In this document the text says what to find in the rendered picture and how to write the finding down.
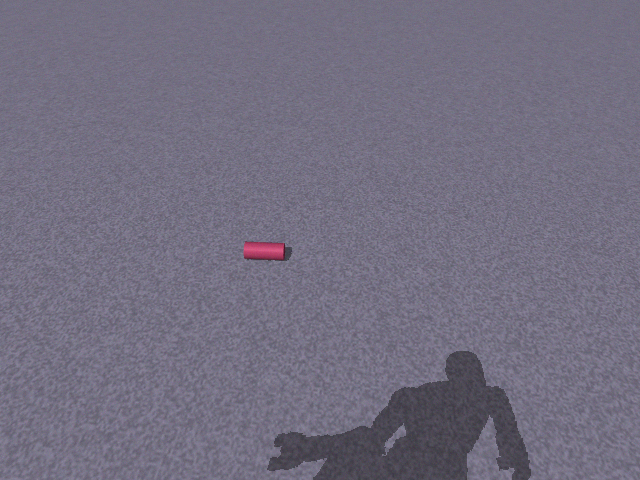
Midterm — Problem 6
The can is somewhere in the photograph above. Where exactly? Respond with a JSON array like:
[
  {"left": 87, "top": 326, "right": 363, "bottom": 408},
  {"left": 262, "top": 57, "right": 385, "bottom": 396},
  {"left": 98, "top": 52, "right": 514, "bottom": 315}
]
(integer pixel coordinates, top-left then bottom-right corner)
[{"left": 244, "top": 242, "right": 285, "bottom": 260}]

